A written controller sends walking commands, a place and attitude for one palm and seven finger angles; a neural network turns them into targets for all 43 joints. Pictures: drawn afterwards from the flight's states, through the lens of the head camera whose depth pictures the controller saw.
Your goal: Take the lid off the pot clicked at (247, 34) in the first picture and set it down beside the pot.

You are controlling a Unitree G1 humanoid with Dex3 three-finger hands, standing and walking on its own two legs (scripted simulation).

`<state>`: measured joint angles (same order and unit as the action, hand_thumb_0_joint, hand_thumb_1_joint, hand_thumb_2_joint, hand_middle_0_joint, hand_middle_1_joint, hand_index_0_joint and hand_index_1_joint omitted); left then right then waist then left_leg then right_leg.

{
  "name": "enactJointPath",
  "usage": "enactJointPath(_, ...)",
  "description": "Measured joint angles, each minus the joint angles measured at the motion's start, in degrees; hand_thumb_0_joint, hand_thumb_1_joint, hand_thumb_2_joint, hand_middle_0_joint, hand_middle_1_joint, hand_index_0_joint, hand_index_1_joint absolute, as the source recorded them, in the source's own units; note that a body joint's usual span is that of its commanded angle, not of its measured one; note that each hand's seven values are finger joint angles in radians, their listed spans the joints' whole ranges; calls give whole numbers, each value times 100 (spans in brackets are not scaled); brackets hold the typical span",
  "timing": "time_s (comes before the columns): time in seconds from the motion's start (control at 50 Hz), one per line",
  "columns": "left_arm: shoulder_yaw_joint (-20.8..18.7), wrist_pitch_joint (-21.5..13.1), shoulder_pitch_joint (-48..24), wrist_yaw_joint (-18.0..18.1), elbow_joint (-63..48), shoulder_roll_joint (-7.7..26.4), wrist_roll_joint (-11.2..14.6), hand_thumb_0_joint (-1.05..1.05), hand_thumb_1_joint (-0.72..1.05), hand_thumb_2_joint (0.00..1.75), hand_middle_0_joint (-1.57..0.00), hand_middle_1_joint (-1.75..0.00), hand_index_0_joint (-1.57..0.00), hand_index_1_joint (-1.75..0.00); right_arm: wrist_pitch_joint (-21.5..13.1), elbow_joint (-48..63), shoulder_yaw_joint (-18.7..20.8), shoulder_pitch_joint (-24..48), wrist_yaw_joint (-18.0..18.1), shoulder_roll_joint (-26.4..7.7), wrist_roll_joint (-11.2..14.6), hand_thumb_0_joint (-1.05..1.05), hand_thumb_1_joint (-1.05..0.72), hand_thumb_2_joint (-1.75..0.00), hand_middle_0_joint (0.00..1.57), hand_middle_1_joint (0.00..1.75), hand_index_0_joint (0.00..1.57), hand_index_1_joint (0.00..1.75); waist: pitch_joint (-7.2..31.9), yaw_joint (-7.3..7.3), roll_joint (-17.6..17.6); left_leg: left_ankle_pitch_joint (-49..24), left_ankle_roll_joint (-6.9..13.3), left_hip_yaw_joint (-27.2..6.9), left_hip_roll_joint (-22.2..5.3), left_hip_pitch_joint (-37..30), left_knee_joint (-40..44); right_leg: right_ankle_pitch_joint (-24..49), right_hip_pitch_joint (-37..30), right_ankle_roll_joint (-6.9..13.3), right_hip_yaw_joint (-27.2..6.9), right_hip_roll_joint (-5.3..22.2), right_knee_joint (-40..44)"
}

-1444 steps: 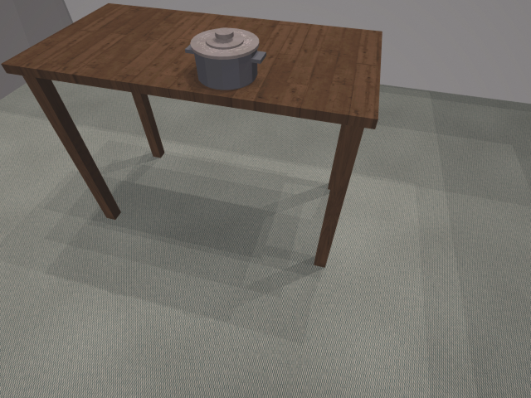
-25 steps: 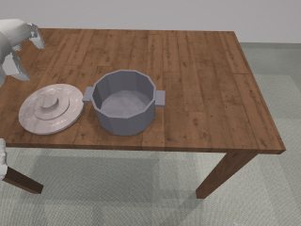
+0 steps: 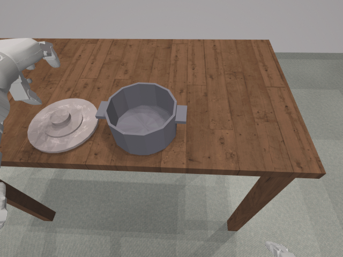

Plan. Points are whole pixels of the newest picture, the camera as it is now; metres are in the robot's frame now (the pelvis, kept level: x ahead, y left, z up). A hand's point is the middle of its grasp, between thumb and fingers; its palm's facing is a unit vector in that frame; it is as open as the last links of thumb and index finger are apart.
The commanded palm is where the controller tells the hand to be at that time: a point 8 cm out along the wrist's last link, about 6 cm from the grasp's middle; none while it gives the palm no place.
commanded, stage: draw the hand back to the body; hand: left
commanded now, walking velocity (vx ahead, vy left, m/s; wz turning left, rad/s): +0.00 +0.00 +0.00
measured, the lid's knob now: (60, 117) +0.46 +0.30 +0.05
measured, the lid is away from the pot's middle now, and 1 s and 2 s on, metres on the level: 0.23 0.23 0.23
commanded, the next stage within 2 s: step back with the hand held close in 1.94 s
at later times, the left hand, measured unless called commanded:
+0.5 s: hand (31, 72) +0.38 +0.24 +0.25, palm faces +0.40 -0.88 -0.24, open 10.8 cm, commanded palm +0.33 +0.28 +0.25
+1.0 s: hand (9, 107) +0.30 +0.24 +0.25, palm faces +0.46 -0.87 -0.21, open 8.4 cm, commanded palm +0.25 +0.27 +0.25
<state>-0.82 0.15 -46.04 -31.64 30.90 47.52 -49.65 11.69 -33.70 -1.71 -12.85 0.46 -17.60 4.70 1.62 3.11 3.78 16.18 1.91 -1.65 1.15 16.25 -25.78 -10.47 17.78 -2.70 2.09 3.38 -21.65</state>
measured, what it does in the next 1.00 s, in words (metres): stands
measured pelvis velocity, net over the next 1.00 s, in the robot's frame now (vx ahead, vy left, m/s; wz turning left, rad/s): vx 0.00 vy -0.02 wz -0.04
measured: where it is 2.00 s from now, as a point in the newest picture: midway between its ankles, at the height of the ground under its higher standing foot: outside the picture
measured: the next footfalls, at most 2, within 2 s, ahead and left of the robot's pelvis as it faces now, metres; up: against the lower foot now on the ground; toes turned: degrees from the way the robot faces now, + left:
none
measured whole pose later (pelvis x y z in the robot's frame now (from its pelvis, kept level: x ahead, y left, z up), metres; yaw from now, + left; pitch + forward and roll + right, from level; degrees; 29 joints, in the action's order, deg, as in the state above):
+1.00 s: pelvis +0.00 -0.02 +0.00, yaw -2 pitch -3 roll -1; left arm -23.3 -5.2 -7.6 4.4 -7.7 23.0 6.2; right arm -4.8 -38.0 -2.4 -7.9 3.4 -13.7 1.6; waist -1.6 -2.8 3.3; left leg 16.8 -0.1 0.2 -1.0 2.7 -22.3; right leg -12.3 7.1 -1.2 0.5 1.2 -22.1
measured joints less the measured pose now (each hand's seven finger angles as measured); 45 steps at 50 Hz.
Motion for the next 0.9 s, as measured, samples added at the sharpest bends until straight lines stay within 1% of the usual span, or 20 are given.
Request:
enactJointPath(0.04,-96,-6,75,13,43,23,101,0,-4,71,-40,-80,-39,-81,-5,8,-26,83,-15,4,20,1,-91,-90,20,30,20,30,11,-18,14,2,-13,-2,-4,-2,-19,-8,5,-8,1,-3,-32)
enactJointPath(0.08,-102,101,165,-13,94,56,122,0,-4,71,-39,-80,-39,-81,24,55,-37,146,-40,9,44,1,-91,-90,20,30,20,30,18,-47,26,8,-23,3,-10,-1,-43,-17,16,-6,-5,-8,-72)
enactJointPath(0.14,95,322,330,-76,-165,11,118,0,-4,71,-39,-80,-39,-81,49,119,-20,202,-54,7,61,1,-91,-90,20,30,20,30,-24,-139,40,-4,-28,-30,-9,-19,-66,-16,-21,7,26,-7,-87)
enactJointPath(0.18,154,297,489,-71,-511,-70,145,0,-4,71,-40,-80,-39,-81,29,137,-20,234,-30,9,35,1,-91,-90,20,30,20,30,-48,-205,45,-23,-28,-61,-3,-44,-63,-2,-65,18,57,-1,-70)
enactJointPath(0.2,-21,221,519,152,-525,-207,879,0,-4,71,-40,-80,-39,-81,-71,170,1,210,19,34,36,1,-91,-90,20,30,20,30,-113,-274,39,-30,-36,-60,-4,-113,-50,-3,-125,45,57,-3,-73)
enactJointPath(0.22,-251,72,565,529,-498,-395,1724,0,-4,71,-40,-81,-39,-81,-225,196,-14,172,82,66,31,1,-91,-90,20,30,20,30,-194,-344,21,-31,-49,-48,-10,-210,-28,-13,-199,83,45,-10,-84)
enactJointPath(0.24,-467,-85,666,931,-526,-581,2385,0,-4,71,-40,-81,-40,-81,-372,191,-63,153,133,106,22,1,-91,-90,20,30,20,30,-258,-385,-7,-29,-65,-32,-20,-310,2,-28,-271,118,29,-21,-94)
enactJointPath(0.26,-672,-214,802,1307,-592,-767,2953,0,-4,71,-40,-81,-40,-81,-491,176,-124,140,181,162,15,1,-91,-90,20,30,20,30,-294,-407,-47,-28,-80,-10,-33,-403,41,-40,-334,129,7,-33,-95)
enactJointPath(0.28,-860,-308,960,1642,-691,-944,3443,0,-4,71,-40,-81,-40,-81,-590,155,-188,130,224,226,6,1,-91,-90,20,30,20,30,-308,-414,-97,-26,-94,15,-52,-489,80,-47,-392,117,-18,-50,-88)
enactJointPath(0.3,-1032,-372,1127,1934,-816,-1106,3844,0,-4,71,-40,-81,-40,-81,-675,129,-248,121,258,293,-9,1,-91,-90,20,30,20,30,-310,-407,-149,-20,-107,39,-75,-568,113,-52,-448,98,-41,-73,-79)
enactJointPath(0.32,-1177,-408,1279,2189,-947,-1258,4161,0,-4,71,-40,-81,-39,-81,-756,100,-297,109,286,356,-28,1,-91,-90,20,30,20,30,-311,-395,-199,-10,-122,59,-101,-646,139,-58,-507,91,-60,-99,-68)
enactJointPath(0.34,-1299,-430,1409,2410,-1066,-1390,4409,0,-4,71,-40,-80,-39,-81,-837,62,-335,97,310,409,-52,1,-91,-90,20,30,20,30,-313,-380,-244,4,-138,75,-129,-718,157,-67,-568,96,-73,-127,-58)
enactJointPath(0.38,-1493,-433,1594,2777,-1291,-1619,4741,0,-3,71,-40,-80,-39,-80,-1000,-16,-372,65,351,472,-103,1,-91,-90,20,30,20,30,-332,-357,-302,34,-170,91,-177,-850,184,-87,-689,123,-86,-175,-31)
enactJointPath(0.42,-1675,-432,1755,3061,-1535,-1789,4947,0,-1,72,-39,-79,-38,-79,-1169,-96,-363,37,375,479,-156,1,-91,-90,21,30,21,30,-358,-343,-306,59,-192,112,-211,-964,212,-104,-789,145,-102,-209,-8)
enactJointPath(0.48,-1950,-483,2006,3334,-1860,-1892,5149,0,2,72,-38,-77,-37,-77,-1359,-228,-294,25,372,421,-228,1,-91,-90,21,30,21,30,-366,-321,-237,87,-205,150,-240,-1080,251,-131,-876,154,-137,-240,5)
enactJointPath(0.58,-2144,-528,2395,3497,-2255,-1982,5384,0,12,74,-36,-72,-35,-72,-1474,-424,-126,14,311,273,-243,1,-91,-90,20,30,21,30,-323,-363,-110,101,-209,164,-244,-1147,310,-188,-902,154,-147,-242,-16)
enactJointPath(0.66,-2252,-510,2843,3507,-2649,-2046,5471,0,20,76,-34,-67,-33,-68,-1482,-509,-48,92,288,195,-245,2,-91,-90,20,30,20,30,-336,-390,-66,106,-213,171,-251,-1180,333,-214,-911,159,-152,-250,-38)
enactJointPath(0.72,-2314,-498,3102,3533,-2979,-2133,5499,0,27,77,-33,-63,-32,-64,-1521,-524,-2,138,292,179,-255,2,-91,-90,20,30,20,30,-341,-444,-63,99,-220,167,-258,-1217,355,-217,-945,165,-147,-256,-28)
enactJointPath(0.82,-2296,-528,3322,3593,-3332,-2281,5528,0,38,80,-31,-57,-30,-58,-1593,-533,18,269,296,209,-261,2,-91,-90,20,30,20,30,-327,-538,-65,90,-227,152,-253,-1265,357,-214,-998,168,-132,-249,-29)
enactJointPath(0.9,-2261,-531,3548,3610,-3562,-2382,5556,0,48,81,-29,-52,-28,-53,-1631,-482,-5,397,296,275,-274,2,-91,-90,20,30,20,30,-322,-564,-44,78,-218,163,-238,-1303,353,-202,-1029,161,-143,-235,-40)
